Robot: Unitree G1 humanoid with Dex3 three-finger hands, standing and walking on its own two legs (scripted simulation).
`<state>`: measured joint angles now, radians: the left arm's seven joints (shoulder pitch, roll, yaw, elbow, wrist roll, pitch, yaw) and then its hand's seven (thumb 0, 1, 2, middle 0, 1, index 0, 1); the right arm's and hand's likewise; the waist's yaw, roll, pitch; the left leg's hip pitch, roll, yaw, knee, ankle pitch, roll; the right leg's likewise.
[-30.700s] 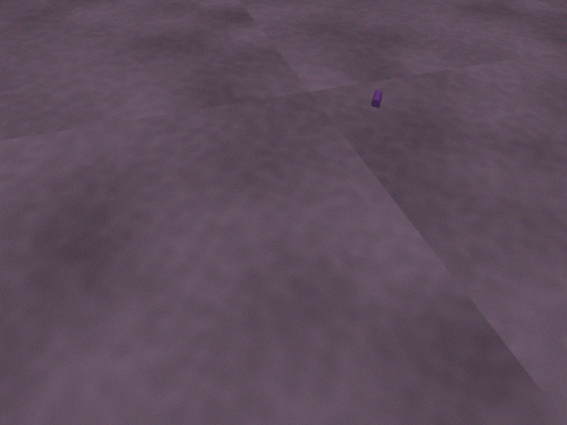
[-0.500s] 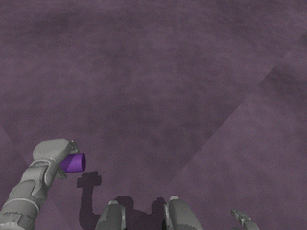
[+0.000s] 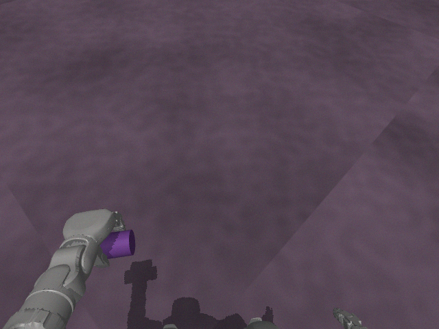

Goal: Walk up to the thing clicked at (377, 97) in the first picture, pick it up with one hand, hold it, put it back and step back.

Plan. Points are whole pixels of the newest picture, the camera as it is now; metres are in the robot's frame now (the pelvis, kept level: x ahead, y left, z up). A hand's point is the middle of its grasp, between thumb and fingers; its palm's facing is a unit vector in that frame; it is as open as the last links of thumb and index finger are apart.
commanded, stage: hold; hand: left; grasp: from above
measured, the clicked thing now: (101, 246) +0.32 +0.24 -0.11
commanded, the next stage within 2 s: crouch in 1.88 s
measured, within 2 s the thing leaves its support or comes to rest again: neither
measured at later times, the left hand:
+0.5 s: hand (94, 234) +0.32 +0.23 -0.04, palm faces -0.48 -0.06 -0.88, open 8.2 cm
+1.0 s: hand (93, 243) +0.29 +0.22 -0.02, palm faces -0.47 -0.06 -0.88, open 8.2 cm
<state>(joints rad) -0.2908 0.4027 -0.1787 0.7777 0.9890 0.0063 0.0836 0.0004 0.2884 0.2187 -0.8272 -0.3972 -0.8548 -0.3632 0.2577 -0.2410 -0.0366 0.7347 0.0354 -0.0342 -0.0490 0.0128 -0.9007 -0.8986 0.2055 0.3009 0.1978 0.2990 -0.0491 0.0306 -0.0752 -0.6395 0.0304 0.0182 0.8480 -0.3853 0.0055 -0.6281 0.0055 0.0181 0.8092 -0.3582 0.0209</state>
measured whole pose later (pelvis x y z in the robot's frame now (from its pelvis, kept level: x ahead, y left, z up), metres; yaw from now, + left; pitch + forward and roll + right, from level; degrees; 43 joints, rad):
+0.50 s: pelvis +0.02 +0.00 +0.02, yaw +0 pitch +6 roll -1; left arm -0.24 0.41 -0.19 0.69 1.01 -0.01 0.01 0.00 0.28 0.23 -0.84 -0.36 -0.87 -0.32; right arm 0.24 -0.25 -0.05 0.70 0.04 0.02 -0.04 0.01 -0.89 -0.89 0.21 0.30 0.20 0.30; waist -0.02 0.04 -0.06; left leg -0.44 0.02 0.03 0.68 -0.34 0.00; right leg -0.44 0.00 0.03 0.65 -0.32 0.02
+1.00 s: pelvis +0.01 -0.01 +0.03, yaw +0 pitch +3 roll +0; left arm -0.21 0.40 -0.19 0.64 1.00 -0.01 -0.02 0.00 0.29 0.21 -0.85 -0.35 -0.88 -0.31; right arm 0.21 -0.26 -0.04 0.68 0.05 0.05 -0.05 0.01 -0.90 -0.90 0.20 0.30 0.20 0.30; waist -0.01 0.04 -0.02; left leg -0.34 0.02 0.03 0.57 -0.27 0.00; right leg -0.36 0.00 0.03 0.57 -0.27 0.01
